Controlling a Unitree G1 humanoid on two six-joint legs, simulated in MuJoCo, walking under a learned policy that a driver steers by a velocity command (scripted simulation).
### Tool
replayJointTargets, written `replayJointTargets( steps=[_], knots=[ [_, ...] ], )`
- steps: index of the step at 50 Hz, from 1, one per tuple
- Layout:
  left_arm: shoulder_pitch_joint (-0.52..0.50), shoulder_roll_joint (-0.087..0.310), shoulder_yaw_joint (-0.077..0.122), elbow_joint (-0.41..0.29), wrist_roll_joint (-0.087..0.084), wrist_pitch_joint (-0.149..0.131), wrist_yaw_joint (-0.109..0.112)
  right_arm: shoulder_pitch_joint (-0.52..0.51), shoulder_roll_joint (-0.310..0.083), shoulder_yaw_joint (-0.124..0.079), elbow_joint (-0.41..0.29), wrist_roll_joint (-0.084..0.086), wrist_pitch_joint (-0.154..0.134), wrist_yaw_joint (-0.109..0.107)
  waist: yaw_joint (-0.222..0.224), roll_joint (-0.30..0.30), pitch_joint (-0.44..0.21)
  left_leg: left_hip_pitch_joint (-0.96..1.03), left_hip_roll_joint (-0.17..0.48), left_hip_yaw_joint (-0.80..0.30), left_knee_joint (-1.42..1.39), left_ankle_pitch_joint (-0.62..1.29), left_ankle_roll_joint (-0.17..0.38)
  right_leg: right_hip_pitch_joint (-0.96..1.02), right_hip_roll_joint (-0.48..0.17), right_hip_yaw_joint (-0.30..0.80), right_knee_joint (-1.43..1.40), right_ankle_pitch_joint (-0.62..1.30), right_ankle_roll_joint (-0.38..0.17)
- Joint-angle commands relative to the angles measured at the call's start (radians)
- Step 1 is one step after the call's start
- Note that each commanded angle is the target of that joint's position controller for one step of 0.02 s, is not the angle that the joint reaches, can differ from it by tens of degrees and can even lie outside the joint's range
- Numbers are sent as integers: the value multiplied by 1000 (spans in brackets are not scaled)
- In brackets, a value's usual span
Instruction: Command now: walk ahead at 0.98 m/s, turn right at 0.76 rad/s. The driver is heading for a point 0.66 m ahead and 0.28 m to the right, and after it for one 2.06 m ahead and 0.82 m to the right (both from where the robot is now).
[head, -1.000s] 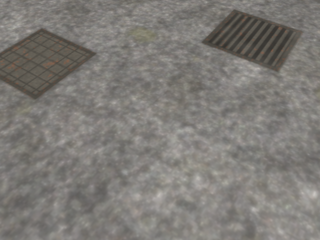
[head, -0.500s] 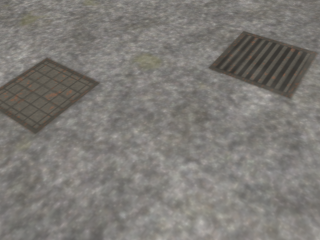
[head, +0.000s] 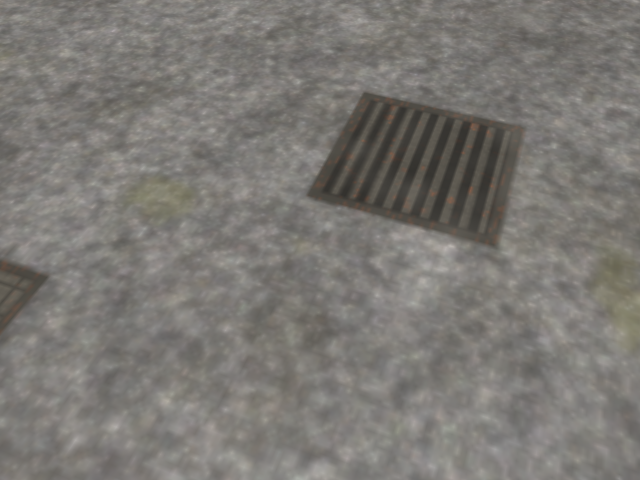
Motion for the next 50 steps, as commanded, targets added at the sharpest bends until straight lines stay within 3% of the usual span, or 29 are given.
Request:
replayJointTargets(
  steps=[1, 5, 8, 10, 11, 12, 13, 14, 15, 16, 17, 19, 20, 22, 26, 29, 31, 32, 33, 34, 35, 36, 37, 38, 39, 40, 42, 45, 50],
  knots=[
    [-71, -33, -19, -92, -1, 15, -23, -40, -23, 3, -34, 7, -38, 7, 40, 104, 116, -83, 233, -86, -298, 124, 13, -117, -50, 5, -52, 147, 8],
    [-222, -12, -30, -146, -5, 9, -43, 13, -55, 2, -1, 5, -46, -9, 29, 52, 166, -13, 195, 75, -326, 472, -12, -74, -3, -118, -340, 281, -30],
    [-244, 10, -30, -150, -9, 1, -45, 58, -114, -3, 12, 11, -33, -31, 46, 78, 118, 148, 212, 126, -219, 1073, -40, 59, 99, -226, -486, 288, -76],
    [-99, 59, -15, -112, -17, 4, -29, 36, -185, -21, -5, 5, -1, -52, 138, 141, 11, 234, 249, 117, 4, 1408, -43, 219, 167, -242, -498, 172, -101],
    [70, 100, 6, -68, -18, 6, -19, -8, -214, -31, -21, -3, 20, -56, 226, 164, -70, 208, 272, 98, 213, 1474, -28, 389, 192, -219, -487, 93, -125],
    [280, 153, 36, -3, -17, 5, -1, -56, -224, -36, -43, -12, 37, -52, 311, 151, -153, 109, 279, 63, 504, 1363, -2, 611, 203, -153, -526, -11, -159],
    [333, 182, 65, 26, -22, 8, 27, -75, -191, -35, -40, -14, 42, -31, 308, 43, -134, -78, 165, 58, 879, 704, 0, 755, 170, -47, -614, -83, -194],
    [225, 248, 77, 17, -22, 18, 35, -75, -21, 8, -102, -30, 23, -15, 155, -201, -42, -480, -10, -12, 1247, -220, -30, 841, 16, 273, -577, 94, -260],
    [188, 307, 89, -24, 1, 24, 30, -85, -37, 18, -217, 0, -6, -13, 119, -177, -220, -735, -35, -233, 1340, -219, -47, 1019, -119, 727, -834, -158, -429],
    [182, 256, 86, -37, 3, 20, 37, -148, -88, 20, -220, -10, -34, -14, 127, 13, -144, -788, 30, -297, 1242, -141, -36, 944, -161, 821, -1000, -308, -381],
    [154, 198, 73, -22, 2, 12, 41, -166, -105, 19, -212, -7, -43, -11, 75, 118, -23, -747, 71, -297, 1120, -73, -35, 780, -138, 754, -1038, -282, -329],
    [98, 159, 56, -28, -4, -20, 52, -167, -90, 28, -203, -38, -15, -13, -5, 172, 42, -613, 120, -301, 986, -75, -68, 540, -55, 586, -1031, -86, -288],
    [85, 136, 44, -27, -12, -35, 54, -161, -81, 32, -200, -48, 10, -9, -31, 174, 59, -563, 141, -294, 927, -83, -89, 443, -16, 523, -1040, -45, -278],
    [86, 147, 43, -34, -19, -60, 49, -241, -63, 42, -239, -48, 35, 0, -26, 147, 90, -502, 161, -251, 739, -51, -117, 305, 49, 430, -1078, 8, -264],
    [154, 164, 58, -22, -23, -68, 35, -438, -22, 67, -320, -10, 32, 18, 70, 54, 88, -382, 102, -194, 350, 320, -104, 296, 124, 348, -1068, 267, -182],
    [192, 181, 67, -10, -30, -61, 35, -470, -49, 62, -341, -2, 25, 13, 106, 12, 54, -325, 47, -194, 197, 384, -69, 448, 99, 366, -991, 487, -131],
    [194, 205, 75, -6, -29, -53, 47, -368, -96, 43, -316, -13, 15, -8, 69, 0, -24, -159, -30, -195, 115, 329, -51, 526, 124, 371, -796, 775, -55],
    [161, 233, 82, -14, -28, -54, 49, -246, -140, 25, -290, -8, 4, -22, -3, -25, -92, -11, -25, -223, 92, 347, -44, 513, 138, 381, -620, 804, -14],
    [94, 223, 81, -37, -36, -59, 48, -59, -190, 6, -242, -13, -8, -35, -112, -22, -171, 196, 45, -259, 69, 420, -31, 424, 178, 362, -393, 692, 21],
    [90, 76, 46, -75, -43, -58, 53, 107, -248, -8, -206, -39, -15, -43, -137, 128, -297, 456, 307, -423, 157, 658, -1, 234, 252, 258, -63, -85, 38],
    [300, -51, -13, -113, -71, -43, 54, 37, -245, -14, -234, 10, -24, -27, -15, 472, -542, 739, 568, -877, 145, 747, 178, -30, 269, 245, 212, -519, 90],
    [259, 93, 12, -113, -83, -18, 63, -53, -181, -16, -276, 14, -8, -31, -42, 357, -516, 623, 526, -860, 98, 540, 185, -60, 144, 210, 291, -398, 119],
    [124, 156, 31, -151, -86, 1, 68, -123, -101, -2, -290, 8, 3, -40, -58, 243, -350, 466, 453, -651, 71, 540, 152, -84, 103, 146, 249, -317, 137],
    [72, 166, 41, -164, -78, 19, 71, -181, -81, 4, -273, 5, 9, -36, -28, 127, -222, 304, 399, -520, 50, 609, 134, -75, 66, 105, 232, -285, 158],
    [55, 165, 50, -177, -68, 30, 72, -219, -74, 4, -261, 11, 12, -34, 1, 101, -143, 187, 353, -435, 19, 618, 130, -64, 33, 94, 190, -269, 163],
    [76, 132, 48, -193, -70, 44, 67, -242, -79, -1, -246, 12, 11, -32, 34, 131, -81, 74, 331, -358, -27, 592, 121, -22, 1, 86, 131, -255, 160],
    [43, 54, 26, -234, -71, 61, 64, -306, -82, -11, -219, 28, 5, -29, 55, 175, -1, -75, 319, -233, -112, 594, 136, 22, -33, 47, -33, -241, 167],
    [0, 50, 21, -254, -53, 63, 45, -351, -147, -38, -200, 33, 8, -32, 51, 138, -47, -68, 313, -105, -114, 645, 143, 116, -42, 16, -286, -12, 148],
    [-110, 76, 26, -286, -33, 57, 12, -295, -206, -50, -149, 83, 15, -9, 23, 84, -47, -18, 308, -68, -28, 680, 133, 252, 47, -17, -565, 66, 72]
  ],
)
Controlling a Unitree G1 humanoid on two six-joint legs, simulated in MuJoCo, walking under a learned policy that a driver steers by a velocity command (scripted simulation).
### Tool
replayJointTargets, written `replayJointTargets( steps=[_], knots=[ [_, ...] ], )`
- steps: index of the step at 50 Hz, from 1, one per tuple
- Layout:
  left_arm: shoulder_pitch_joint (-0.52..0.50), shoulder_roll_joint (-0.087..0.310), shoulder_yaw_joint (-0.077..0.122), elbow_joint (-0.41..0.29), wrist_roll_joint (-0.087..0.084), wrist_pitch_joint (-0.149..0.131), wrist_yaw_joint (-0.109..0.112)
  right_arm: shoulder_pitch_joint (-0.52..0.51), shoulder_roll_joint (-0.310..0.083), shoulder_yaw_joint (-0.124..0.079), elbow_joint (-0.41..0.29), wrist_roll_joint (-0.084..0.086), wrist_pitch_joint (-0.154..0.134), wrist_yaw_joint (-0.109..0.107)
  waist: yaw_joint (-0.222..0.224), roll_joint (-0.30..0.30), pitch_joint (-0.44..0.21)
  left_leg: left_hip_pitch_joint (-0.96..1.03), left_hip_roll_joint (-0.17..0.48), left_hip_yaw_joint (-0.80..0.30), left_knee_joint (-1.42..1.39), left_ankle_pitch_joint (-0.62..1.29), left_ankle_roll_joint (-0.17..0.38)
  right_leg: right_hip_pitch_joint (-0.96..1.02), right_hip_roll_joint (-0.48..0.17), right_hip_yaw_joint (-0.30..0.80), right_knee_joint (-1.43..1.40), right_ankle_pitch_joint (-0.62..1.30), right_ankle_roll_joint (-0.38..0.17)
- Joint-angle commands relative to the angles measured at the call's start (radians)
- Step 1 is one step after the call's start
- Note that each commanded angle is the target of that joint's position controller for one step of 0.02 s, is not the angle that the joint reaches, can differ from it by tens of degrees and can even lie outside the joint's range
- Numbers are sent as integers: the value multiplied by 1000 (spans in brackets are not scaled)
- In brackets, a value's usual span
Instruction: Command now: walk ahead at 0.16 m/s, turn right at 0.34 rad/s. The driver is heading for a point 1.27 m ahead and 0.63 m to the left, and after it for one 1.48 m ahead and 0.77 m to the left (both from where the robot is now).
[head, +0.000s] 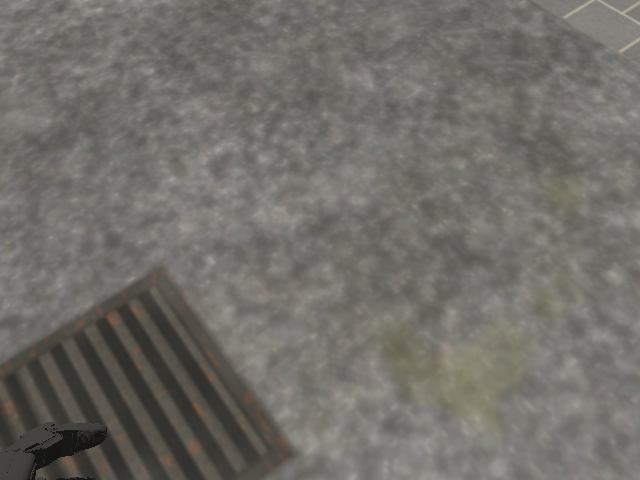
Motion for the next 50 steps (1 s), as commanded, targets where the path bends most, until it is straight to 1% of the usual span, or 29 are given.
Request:
replayJointTargets(
  steps=[1, 3, 4, 5, 6, 7, 8, 10, 12, 15, 18, 21, 22, 23, 24, 25, 26, 27, 28, 29, 31, 35, 39, 43, 46, 47, 48, 49, 50],
  knots=[
    [80, 37, 11, -47, 15, -11, -14, -84, -167, -31, -64, 31, -14, 13, 91, 51, -184, -3, 263, -149, -19, 700, 159, 251, 51, 6, -140, 23, -53],
    [164, 69, 27, -12, 33, -29, 1, -63, -138, -12, -34, 24, -11, 19, 154, -1, -241, -52, 202, -122, 159, 682, 108, 484, 97, -4, -302, 216, -106],
    [207, 142, 35, -8, 54, -35, 22, -10, -80, 17, -27, -18, -16, 26, 158, -118, -330, -164, 123, -96, 333, 390, 37, 691, -64, 140, -282, 808, -161],
    [165, 96, -5, -36, 103, -43, 40, 105, 3, 59, -16, -38, -5, 41, 96, -256, -529, -311, 41, -228, 603, -426, -40, 882, -377, 433, -234, 1141, -379],
    [152, 41, -20, -37, 74, -41, 33, 100, -87, 34, 17, -10, 17, 48, 128, -141, -576, -325, 43, -371, 703, -516, -67, 831, -374, 394, -213, 1081, -418],
    [139, 94, 0, -5, 43, -38, 25, 49, -141, 16, -19, 18, 29, 49, 123, -144, -498, -416, 54, -334, 738, -477, -68, 761, -336, 343, -276, 794, -396],
    [97, 119, 12, 9, 30, -38, 25, -7, -150, 8, -24, 19, 39, 34, 121, -89, -401, -461, 67, -319, 735, -427, -70, 687, -283, 299, -327, 583, -337],
    [14, 107, 11, 13, 37, -36, 42, 25, -143, -4, -4, 8, 79, 4, 73, -86, -280, -403, 59, -289, 755, -311, -102, 473, -237, 180, -398, 426, -279],
    [-37, 69, 8, 13, 52, -39, 59, 94, -93, -4, 8, 1, 105, -12, 36, -96, -271, -345, 54, -259, 742, -227, -122, 381, -223, 88, -442, 317, -264],
    [-66, 36, 9, 30, 52, -42, 76, 62, -38, 4, -22, -7, 117, -11, 42, -107, -260, -307, 79, -241, 606, -134, -106, 349, -221, -3, -457, 177, -243],
    [-48, 54, 23, 56, 44, -37, 85, 31, -48, 1, -59, -13, 118, 12, 53, -119, -283, -265, 89, -221, 486, -87, -71, 390, -268, -25, -437, 162, -231],
    [-69, 62, 33, 78, 9, -31, 84, 87, -63, -15, -60, -17, 123, 33, 8, -119, -284, -167, 59, -171, 300, -19, -10, 393, -274, -75, -349, 112, -161],
    [-63, 37, 31, 91, -9, -28, 81, 133, -79, -28, -42, -26, 125, 31, -7, -69, -264, -116, 25, -175, 201, 29, 29, 357, -229, -113, -252, 14, -107],
    [-4, 7, 30, 119, -6, -19, 75, 161, -126, -45, -40, -34, 119, 20, -1, 92, -193, -69, 64, -310, 61, 238, 87, 234, -143, -181, -63, -170, -27],
    [-7, -22, 24, 80, 37, -12, 73, 160, -265, -72, -77, -40, 106, 4, 44, 413, -112, -2, 297, -740, -24, 557, 232, -89, 22, -190, 273, -538, 81],
    [-150, -1, 25, 29, 46, -19, 79, 173, -280, -69, -98, -81, 76, 17, -24, 328, -197, -45, 348, -892, -118, 450, 350, -152, 101, 34, 435, -569, 68],
    [-155, 19, 33, 31, 23, -24, 82, 129, -263, -68, -103, -81, 51, 24, 6, 229, -183, -28, 309, -819, -131, 317, 314, -182, 85, 89, 464, -475, 40],
    [-131, 30, 40, 47, 18, -31, 87, 73, -240, -68, -113, -49, 43, 16, 44, 176, -170, -24, 258, -752, -119, 268, 257, -190, 70, 112, 435, -366, 22],
    [-105, 49, 48, 71, 29, -32, 95, 24, -192, -55, -126, -21, 48, 4, 67, 131, -177, -25, 231, -699, -95, 267, 213, -178, 54, 122, 411, -294, 24],
    [-90, 52, 52, 77, 36, -36, 96, -4, -165, -47, -140, -10, 55, -9, 82, 133, -199, -45, 207, -667, -76, 305, 194, -137, 59, 127, 396, -242, 30],
    [-71, 23, 46, 86, 31, -45, 86, 18, -135, -39, -157, -13, 66, -26, 81, 119, -258, -9, 172, -640, -49, 390, 185, -98, 91, 132, 374, -174, 43],
    [-88, -12, 29, 83, 20, -60, 75, 61, -155, -52, -177, -6, 81, -44, 62, 122, -274, 57, 138, -680, -20, 390, 184, -91, 131, 157, 169, -137, 72],
    [-95, 3, 28, 87, 14, -70, 59, 37, -171, -62, -215, -8, 98, -42, 53, 167, -251, -1, 109, -755, -9, 310, 181, -3, 159, 172, 13, -134, 83],
    [-75, 29, 34, 91, 10, -90, 43, 11, -174, -66, -248, -7, 109, -33, 47, 199, -260, -5, 89, -839, 32, 398, 178, 89, 171, 186, -105, -156, 71],
    [7, 57, 45, 115, 10, -102, 28, -43, -161, -59, -273, 0, 113, -28, 76, 210, -287, -16, 56, -845, 90, 429, 147, 243, 148, 162, -292, -80, 43],
    [53, 62, 47, 129, 11, -104, 23, -46, -142, -49, -274, 4, 113, -27, 93, 181, -320, -84, 22, -819, 105, 232, 127, 384, 120, 149, -392, 20, 24],
    [71, 83, 53, 125, 14, -99, 24, 18, -78, -26, -261, -9, 113, -21, 75, 46, -357, -217, -53, -741, 215, -176, 99, 554, -13, 275, -416, -45, -33],
    [131, 129, 58, 124, 27, -89, 28, 69, -29, -4, -262, -19, 104, -12, 63, -159, -322, -448, -195, -560, 418, -399, 60, 660, -168, 519, -489, -370, -144],
    [162, 160, 67, 136, 44, -104, 19, 42, -68, -9, -289, -6, 80, -9, 76, -286, -232, -637, -140, -507, 615, -333, 43, 606, -280, 795, -588, -687, -260]
  ],
)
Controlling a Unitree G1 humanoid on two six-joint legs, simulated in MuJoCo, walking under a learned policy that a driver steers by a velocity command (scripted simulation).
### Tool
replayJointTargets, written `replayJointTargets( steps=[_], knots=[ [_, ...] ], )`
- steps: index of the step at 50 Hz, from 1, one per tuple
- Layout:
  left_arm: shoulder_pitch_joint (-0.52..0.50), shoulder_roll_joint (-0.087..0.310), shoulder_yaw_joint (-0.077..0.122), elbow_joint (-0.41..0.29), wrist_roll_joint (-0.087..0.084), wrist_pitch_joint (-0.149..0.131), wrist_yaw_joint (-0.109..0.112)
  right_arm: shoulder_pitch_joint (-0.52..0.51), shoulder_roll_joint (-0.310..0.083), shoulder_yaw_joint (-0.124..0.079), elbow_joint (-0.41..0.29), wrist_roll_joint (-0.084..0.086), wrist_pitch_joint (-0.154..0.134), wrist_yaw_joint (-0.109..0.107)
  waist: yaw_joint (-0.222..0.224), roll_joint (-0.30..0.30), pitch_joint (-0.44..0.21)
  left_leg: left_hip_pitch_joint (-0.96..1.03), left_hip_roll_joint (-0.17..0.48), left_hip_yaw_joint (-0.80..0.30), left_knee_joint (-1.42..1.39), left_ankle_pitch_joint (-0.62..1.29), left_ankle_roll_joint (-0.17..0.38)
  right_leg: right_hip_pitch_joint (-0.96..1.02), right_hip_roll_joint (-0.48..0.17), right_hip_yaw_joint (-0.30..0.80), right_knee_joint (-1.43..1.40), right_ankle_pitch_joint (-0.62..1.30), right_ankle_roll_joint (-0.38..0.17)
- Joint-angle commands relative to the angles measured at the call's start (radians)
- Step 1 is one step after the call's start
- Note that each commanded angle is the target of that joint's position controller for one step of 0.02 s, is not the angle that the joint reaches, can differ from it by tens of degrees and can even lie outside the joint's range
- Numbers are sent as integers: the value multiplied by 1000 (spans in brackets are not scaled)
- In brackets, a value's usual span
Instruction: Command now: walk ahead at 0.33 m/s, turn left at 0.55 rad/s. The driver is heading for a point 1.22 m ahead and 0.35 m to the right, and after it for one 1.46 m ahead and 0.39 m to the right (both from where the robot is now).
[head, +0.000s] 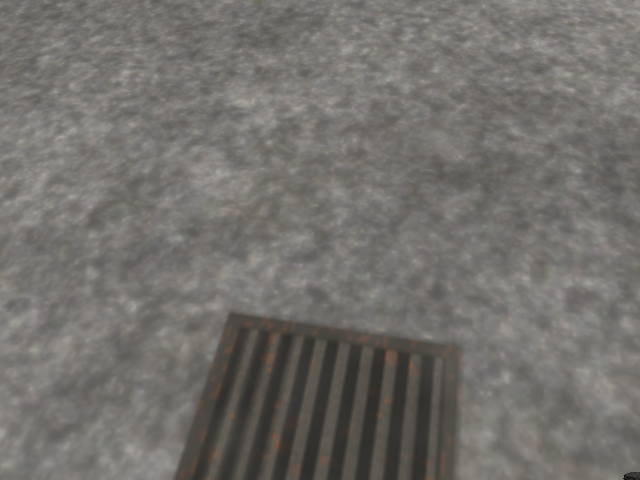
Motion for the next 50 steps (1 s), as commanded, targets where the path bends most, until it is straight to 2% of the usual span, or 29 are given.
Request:
replayJointTargets(
  steps=[1, 3, 7, 8, 9, 11, 14, 16, 17, 18, 19, 20, 21, 22, 24, 30, 33, 35, 36, 37, 38, 39, 40, 41, 42, 44, 46, 48, 50],
  knots=[
    [64, 167, 38, -66, 6, -29, -2, 28, -113, -8, -73, -3, -50, 9, 13, -276, -7, -422, 111, 97, 358, -76, -16, 260, -432, 614, -317, -634, -252],
    [85, 126, 20, -64, -14, -31, 12, 29, -106, -6, -38, -25, -68, 15, 28, -189, -3, -403, 146, 156, 397, 40, -49, 246, -344, 441, -305, -529, -181],
    [205, 136, 9, -36, -16, -48, 15, -50, -29, 23, -67, -17, -114, 30, 71, -168, 28, -405, 188, 241, 313, 195, -55, 212, -290, 302, -332, -402, -178],
    [229, 165, 15, -7, 44, -31, -6, -72, -45, 30, -63, -110, -78, 80, 70, -137, 40, -326, 158, 266, 246, 200, -57, 134, -252, 249, -353, -387, -164],
    [215, 173, 20, -14, 41, -24, -16, -64, -26, 33, -67, -98, -66, 106, 62, -207, 46, -264, 156, 294, 163, 197, -58, 98, -237, 204, -358, -350, -155],
    [202, 180, 22, -18, 24, -21, -27, -71, -20, 40, -64, -65, -61, 120, 63, -262, 49, -134, 155, 334, 9, 178, -57, 42, -226, 144, -369, -309, -143],
    [240, 188, 23, -2, 16, -15, -35, -79, -30, 41, -67, -55, -74, 95, 54, -235, 72, 46, 144, 360, -172, 142, -36, -18, -267, 179, -340, -282, -162],
    [234, 158, 15, 5, 12, -11, -29, 98, -46, 30, -6, -58, -97, 61, -47, -123, 40, 347, 127, 355, -292, 203, -14, -141, -228, 156, -176, -206, -151],
    [201, 112, 1, -8, 15, -23, -31, 291, -100, 8, 42, -67, -115, 43, -153, -13, -60, 608, 223, 238, -306, 113, -2, -277, -136, 83, 98, -155, -128],
    [155, -8, -34, -81, -10, -42, -29, 442, -244, -21, 54, -96, -122, 29, -218, 275, -188, 775, 544, -198, -477, -365, 43, -498, -21, -48, 489, -314, -85],
    [116, 46, -25, -99, -5, -37, -17, 384, -237, -23, 49, -92, -120, 23, -182, 162, -137, 620, 612, -414, -542, -486, 84, -595, -38, 2, 673, -242, -98],
    [85, 71, -17, -95, 4, -28, -23, 299, -156, 1, 41, -85, -120, 24, -129, 63, -40, 538, 573, -296, -512, -384, 76, -618, -92, 31, 731, -145, -102],
    [113, 73, -17, -72, 10, -23, -39, 244, -94, 18, 39, -78, -124, 29, -88, 41, -16, 464, 510, -146, -515, -252, 54, -569, -125, 14, 714, -81, -88],
    [147, 75, -15, -49, 19, -12, -53, 209, -64, 29, 40, -73, -125, 30, -55, 62, -10, 412, 470, -41, -544, -176, 38, -521, -148, -8, 699, -57, -72],
    [140, 62, -17, -36, 32, 13, -74, 220, -41, 36, 68, -60, -135, 26, -40, 84, 47, 353, 424, 106, -594, -28, 26, -517, -168, -37, 727, -2, -52],
    [-62, 32, -40, -107, 24, 29, -100, 282, -6, 40, 161, -58, -166, 32, -24, 32, 156, 348, 389, 410, -656, 388, 16, -599, -168, -107, 625, 165, -69],
    [-172, 16, -63, -152, 24, 29, -115, 308, -21, 38, 207, -55, -167, 21, -33, -8, 187, 346, 358, 539, -668, 680, -19, -471, -140, -247, 410, 184, -119],
    [-171, 13, -72, -162, 15, 32, -109, 320, -71, 31, 225, -55, -165, 10, -6, 16, 134, 395, 369, 584, -571, 1240, -33, -298, -61, -329, 316, 163, -168],
    [-116, 33, -67, -148, 12, 33, -100, 324, -107, 23, 229, -57, -156, 1, 33, 47, 80, 455, 384, 587, -470, 1481, -40, -228, -20, -347, 305, 121, -187],
    [2, 67, -55, -118, 9, 32, -90, 300, -144, 12, 225, -64, -139, -8, 104, 78, 6, 477, 405, 582, -306, 1620, -39, -109, 11, -338, 301, 61, -207],
    [196, 114, -33, -66, 6, 31, -77, 253, -177, 2, 210, -71, -121, -12, 201, 100, -92, 437, 430, 562, -75, 1672, -22, 89, 37, -307, 310, -16, -234],
    [418, 172, 0, 5, 12, 25, -57, 209, -179, 0, 188, -73, -110, -6, 292, 67, -189, 286, 417, 542, 238, 1485, -5, 380, 46, -226, 216, -44, -267],
    [398, 222, 27, 28, 8, 33, -30, 214, -90, 19, 189, -82, -116, 18, 221, -96, -148, -8, 270, 521, 581, 486, -19, 555, -49, -56, 183, -141, -289],
    [294, 335, 46, -17, 31, 49, -25, 249, 5, 47, 80, -64, -137, 32, 79, -309, -202, -420, 115, 408, 930, -63, -74, 755, -285, 512, 29, -164, -455],
    [325, 317, 52, -39, 19, 54, -20, 119, -63, 46, 29, -64, -164, 31, 155, -129, -249, -534, 147, 221, 926, 41, -58, 758, -320, 687, -152, -267, -477],
    [278, 230, 34, -9, 16, 36, -6, 96, -70, 56, 34, -63, -182, 31, 51, 25, 0, -478, 240, 216, 716, 129, -54, 438, -289, 556, -254, -178, -391],
    [206, 183, 12, -20, 12, 7, 5, 137, -58, 64, 50, -98, -143, 32, -40, 40, 66, -342, 283, 215, 602, 92, -87, 195, -192, 388, -256, -33, -363],
    [203, 162, -1, -23, 0, -19, -2, 108, -39, 70, 34, -107, -105, 39, -59, 20, 95, -276, 302, 250, 459, 60, -117, 34, -125, 298, -291, -1, -355],
    [216, 174, 3, -20, 0, -34, -6, -44, -15, 84, -32, -95, -101, 50, -27, -15, 149, -247, 292, 302, 272, 203, -134, -69, -75, 256, -331, 93, -337]
  ],
)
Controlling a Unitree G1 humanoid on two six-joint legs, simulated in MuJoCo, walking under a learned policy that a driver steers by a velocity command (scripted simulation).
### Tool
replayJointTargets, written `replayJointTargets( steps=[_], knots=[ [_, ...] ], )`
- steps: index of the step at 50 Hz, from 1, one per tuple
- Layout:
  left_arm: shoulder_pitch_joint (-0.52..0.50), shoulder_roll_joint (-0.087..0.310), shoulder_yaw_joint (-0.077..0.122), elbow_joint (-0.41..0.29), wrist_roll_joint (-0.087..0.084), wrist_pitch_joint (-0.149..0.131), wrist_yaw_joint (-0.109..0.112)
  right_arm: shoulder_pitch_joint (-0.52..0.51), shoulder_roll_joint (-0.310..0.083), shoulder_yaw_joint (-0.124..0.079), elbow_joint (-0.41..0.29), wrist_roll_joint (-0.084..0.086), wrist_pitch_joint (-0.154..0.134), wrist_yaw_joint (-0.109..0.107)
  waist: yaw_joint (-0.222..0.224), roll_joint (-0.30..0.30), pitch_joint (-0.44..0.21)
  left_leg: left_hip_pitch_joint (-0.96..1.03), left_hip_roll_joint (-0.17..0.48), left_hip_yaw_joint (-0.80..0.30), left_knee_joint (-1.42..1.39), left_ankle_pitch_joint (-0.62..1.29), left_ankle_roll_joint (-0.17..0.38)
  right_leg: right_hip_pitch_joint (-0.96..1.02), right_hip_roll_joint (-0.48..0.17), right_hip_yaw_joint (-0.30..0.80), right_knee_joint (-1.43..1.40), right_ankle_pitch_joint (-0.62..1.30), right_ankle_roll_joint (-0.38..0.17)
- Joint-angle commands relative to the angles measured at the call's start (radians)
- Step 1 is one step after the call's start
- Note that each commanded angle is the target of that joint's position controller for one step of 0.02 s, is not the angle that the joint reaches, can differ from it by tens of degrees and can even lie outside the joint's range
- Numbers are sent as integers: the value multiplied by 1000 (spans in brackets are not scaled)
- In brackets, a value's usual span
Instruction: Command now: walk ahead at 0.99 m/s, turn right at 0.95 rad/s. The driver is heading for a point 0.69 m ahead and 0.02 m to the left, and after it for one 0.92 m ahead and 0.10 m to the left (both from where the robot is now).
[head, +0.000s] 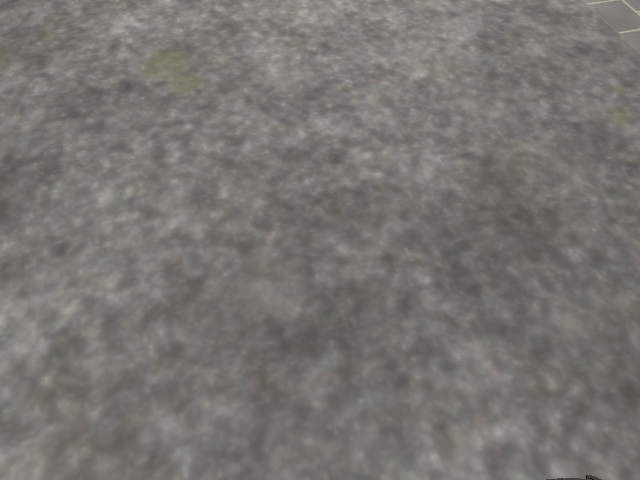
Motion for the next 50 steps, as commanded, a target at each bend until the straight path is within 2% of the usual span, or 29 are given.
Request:
replayJointTargets(
  steps=[1, 5, 7, 8, 9, 10, 11, 12, 13, 14, 15, 18, 22, 25, 28, 30, 31, 32, 33, 34, 35, 36, 38, 41, 44, 46, 48, 49, 50],
  knots=[
    [-84, 146, 36, -97, -3, -47, 1, -94, -100, -18, -97, 11, 11, 12, -32, 23, 111, 86, -33, 110, -248, 191, -26, -276, -200, 291, -290, 253, -121],
    [-11, 176, 51, -66, -19, -50, -5, -179, -105, -15, -121, 39, -1, 14, 43, -40, 33, 214, -113, 120, -514, 436, 18, -108, -225, 311, -241, 603, -50],
    [-28, 200, 58, -66, -18, -48, 5, -131, -144, -29, -110, 41, -4, 3, 14, -44, -24, 331, -155, 101, -607, 384, 39, -7, -232, 323, -131, 795, -7],
    [-33, 225, 62, -61, -11, -50, 9, -32, -185, -47, -80, 43, -6, -7, -31, -50, -102, 439, -185, 104, -599, 320, 51, 51, -242, 325, -17, 943, 15],
    [-67, 254, 65, -62, 2, -52, 6, 134, -232, -71, -38, 49, -9, -22, -132, -56, -190, 598, -181, 109, -583, 245, 64, 50, -251, 316, 181, 995, 33],
    [-123, 225, 57, -67, 15, -60, 4, 358, -268, -94, 22, 47, -10, -43, -257, -43, -271, 819, -129, 98, -573, 172, 79, -55, -219, 270, 440, 911, 49],
    [-131, 58, 15, -88, 31, -73, 8, 530, -315, -109, 64, 18, -16, -62, -278, 169, -352, 1010, 87, -144, -576, -155, 92, -249, -142, 202, 829, 179, 51],
    [63, -16, -16, -140, -34, -73, -2, 389, -388, -125, 53, -7, -17, -42, -86, 513, -449, 1087, 302, -820, -872, -310, 216, -502, -46, 132, 1016, -172, 85],
    [-1, 73, -16, -88, 5, -55, 10, 238, -261, -116, 18, 10, -13, -24, -88, 241, -293, 944, 244, -775, -908, -496, 241, -576, -159, 108, 1019, -46, 67],
    [-94, 99, -8, -93, 20, -46, -3, 185, -183, -100, 23, 22, -13, -15, -90, 94, -181, 803, 200, -590, -892, -401, 243, -563, -197, 86, 968, 36, 76],
    [-161, 92, -12, -108, 29, -41, -14, 188, -155, -94, 53, 15, -15, -9, -86, 4, -113, 699, 159, -466, -895, -246, 236, -548, -220, 77, 925, 48, 81],
    [-235, 23, -36, -159, 39, -21, -42, 277, -108, -74, 158, 29, -43, -4, -49, 60, -19, 578, 91, -259, -939, -42, 217, -566, -250, 109, 830, 10, 89],
    [-401, 27, -59, -244, 41, -18, -56, 288, -148, -77, 198, 47, -68, 3, -23, 58, 74, 514, 68, -51, -1063, 173, 218, -648, -258, 72, 594, 127, 116],
    [-529, 3, -85, -285, 37, -33, -83, 327, -156, -75, 228, 67, -70, 9, -39, 31, 104, 402, 16, 65, -1182, 391, 206, -405, -267, -109, 290, 315, 108],
    [-512, 30, -77, -271, 36, -39, -66, 353, -239, -88, 254, 70, -67, 11, -12, 51, 54, 535, 43, 84, -1086, 857, 210, -252, -218, -127, 197, 300, 89],
    [-275, 94, -44, -201, 47, -44, -33, 356, -296, -100, 268, 65, -54, -3, 109, 102, -114, 587, 46, 87, -739, 1142, 187, 22, -157, -112, 175, 160, 76],
    [-81, 134, -21, -139, 51, -44, -15, 332, -294, -98, 263, 66, -46, -7, 209, 99, -204, 470, 7, 94, -464, 994, 169, 253, -202, -71, 144, 140, 76],
    [64, 222, 10, -107, 73, -48, 9, 351, -183, -76, 235, 56, -44, -5, 214, -38, -329, 272, -75, 100, -91, 472, 172, 465, -442, 183, 129, -190, 75],
    [44, 269, 20, -125, 84, -49, 14, 452, -53, -53, 190, 97, -43, -2, 95, -262, -480, 39, -175, 31, 238, -118, 165, 583, -694, 688, -61, -443, 27],
    [-26, 218, 22, -128, 56, -40, 11, 377, -147, -72, 179, 95, -33, -5, 101, -176, -401, -65, -142, 8, 296, -28, 176, 479, -670, 730, -176, -470, 9],
    [-104, 122, 2, -122, 46, -49, 11, 285, -156, -76, 173, 85, -26, -3, 74, -87, -210, -104, -91, 17, 243, 60, 173, 328, -617, 533, -166, -346, 14],
    [-133, 79, -4, -104, 43, -59, 7, 260, -128, -70, 178, 79, -19, 6, 43, -53, -106, -78, -60, 23, 189, 89, 167, 194, -576, 399, -190, -164, 24],
    [-140, 43, -12, -76, 32, -76, 11, 282, -92, -71, 190, 57, 16, 24, -24, -84, -52, -3, -27, 21, 144, 93, 148, 54, -525, 208, -233, 8, 55],
    [-110, -1, -19, -25, 3, -103, 3, 164, -57, -69, 145, 47, 55, 42, -46, -61, 26, -89, 5, 46, 102, 135, 135, 30, -489, 14, -299, 195, 93],
    [-127, -27, -31, -5, 10, -116, 4, 39, -24, -49, 84, 44, 45, 55, -70, -60, 89, -40, -48, 129, -102, 303, 129, -53, -392, -210, -296, 645, 116],
    [-125, 0, -31, 5, 0, -125, 9, -21, -14, -31, 69, 40, 23, 70, -67, -15, 110, 129, -115, 215, -408, 452, 132, -109, -361, -283, -278, 783, 124],
    [-84, 78, -19, 21, -15, -130, 19, 35, -30, -31, 106, 29, 13, 76, -83, -38, 48, 316, -208, 268, -522, 542, 147, -60, -384, -275, -197, 973, 129],
    [-86, 210, 15, -3, -44, -106, 45, 29, -74, -55, 67, 94, -10, 69, -99, -93, -46, 374, -232, 206, -490, 451, 146, 33, -426, -211, -115, 1154, 139],
    [-129, 232, 23, -7, -37, -83, 57, 104, -138, -73, 80, 100, -14, 64, -163, -96, -95, 399, -236, 173, -526, 417, 165, 115, -435, -201, 6, 1201, 159]
  ],
)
